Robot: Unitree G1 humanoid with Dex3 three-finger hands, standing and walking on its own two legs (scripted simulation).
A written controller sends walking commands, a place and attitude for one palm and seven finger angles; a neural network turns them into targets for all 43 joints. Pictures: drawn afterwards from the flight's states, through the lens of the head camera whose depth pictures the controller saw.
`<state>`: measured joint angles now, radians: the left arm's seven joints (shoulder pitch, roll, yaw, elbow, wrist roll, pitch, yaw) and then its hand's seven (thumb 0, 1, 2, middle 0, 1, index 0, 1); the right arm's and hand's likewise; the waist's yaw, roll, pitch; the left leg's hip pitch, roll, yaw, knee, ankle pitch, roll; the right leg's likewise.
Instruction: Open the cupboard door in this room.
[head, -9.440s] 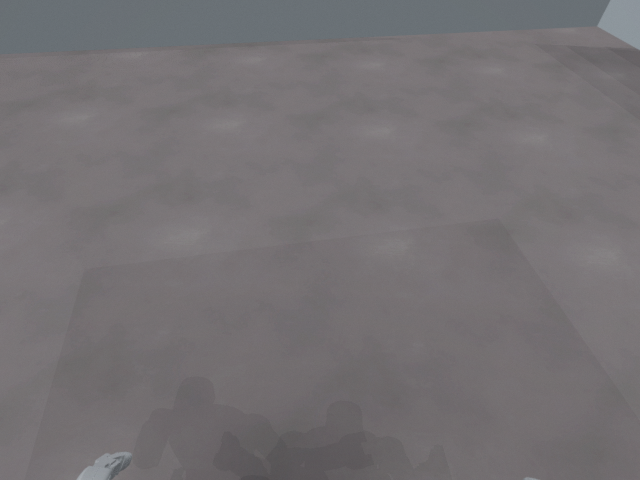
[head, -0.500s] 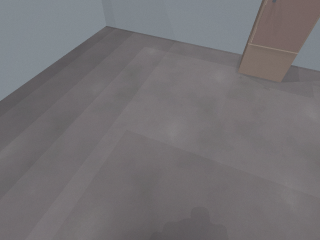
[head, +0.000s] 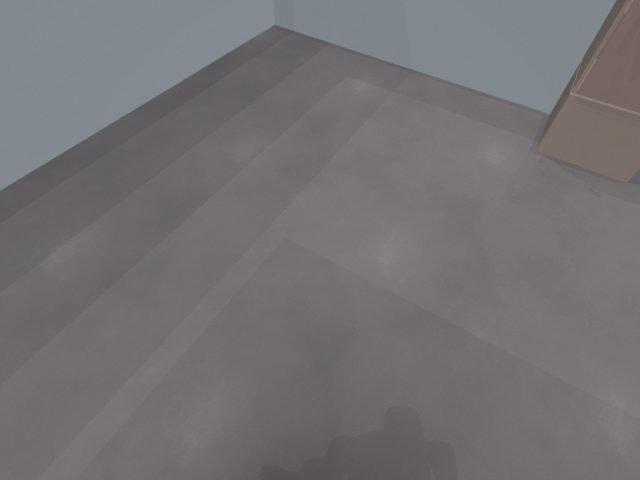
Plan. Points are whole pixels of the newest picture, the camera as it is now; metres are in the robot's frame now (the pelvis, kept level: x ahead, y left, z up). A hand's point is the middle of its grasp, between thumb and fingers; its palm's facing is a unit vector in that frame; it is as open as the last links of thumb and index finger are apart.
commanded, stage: turn or walk to find it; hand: left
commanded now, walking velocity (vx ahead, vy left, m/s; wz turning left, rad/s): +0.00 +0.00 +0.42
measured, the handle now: out of the picture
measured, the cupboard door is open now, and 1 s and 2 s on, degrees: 0 0 0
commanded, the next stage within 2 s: none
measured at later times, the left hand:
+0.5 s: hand out of the picture -0.04 +0.12 -0.15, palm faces +0.26 -0.93 -0.26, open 7.4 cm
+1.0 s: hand out of the picture -0.16 +0.18 -0.18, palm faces +0.47 -0.85 -0.24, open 7.4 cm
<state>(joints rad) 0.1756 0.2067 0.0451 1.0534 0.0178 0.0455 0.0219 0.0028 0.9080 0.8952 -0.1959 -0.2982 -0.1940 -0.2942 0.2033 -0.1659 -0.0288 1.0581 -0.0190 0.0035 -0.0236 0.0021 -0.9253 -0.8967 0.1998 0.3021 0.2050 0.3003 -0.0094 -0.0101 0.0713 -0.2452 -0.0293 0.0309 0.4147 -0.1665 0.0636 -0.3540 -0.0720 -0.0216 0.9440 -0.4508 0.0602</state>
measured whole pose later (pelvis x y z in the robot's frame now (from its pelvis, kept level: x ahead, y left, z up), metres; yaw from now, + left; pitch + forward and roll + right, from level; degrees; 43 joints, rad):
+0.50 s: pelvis -0.05 -0.08 +0.00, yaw +14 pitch -1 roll +2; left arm 0.24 0.15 0.03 0.97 0.02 0.01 0.02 0.00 0.90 0.89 -0.20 -0.30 -0.20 -0.29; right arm 0.24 -0.27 -0.09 1.02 -0.03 0.08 0.01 0.00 -0.91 -0.90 0.19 0.30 0.20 0.30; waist -0.02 0.04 0.06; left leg -0.48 0.02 -0.05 1.16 -0.33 -0.08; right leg -0.20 -0.07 -0.18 0.48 -0.26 -0.05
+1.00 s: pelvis -0.11 -0.04 +0.00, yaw +25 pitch -1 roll -1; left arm 0.21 0.26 0.07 0.99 0.02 0.06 0.01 0.00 0.91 0.90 -0.20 -0.30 -0.19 -0.29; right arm 0.15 -0.18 -0.02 0.96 -0.02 0.02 -0.01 0.00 -0.91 -0.90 0.20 0.30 0.20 0.30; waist 0.02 -0.04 0.06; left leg -0.19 -0.03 0.02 0.43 -0.22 0.05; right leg -0.46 -0.10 -0.03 1.09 -0.36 0.09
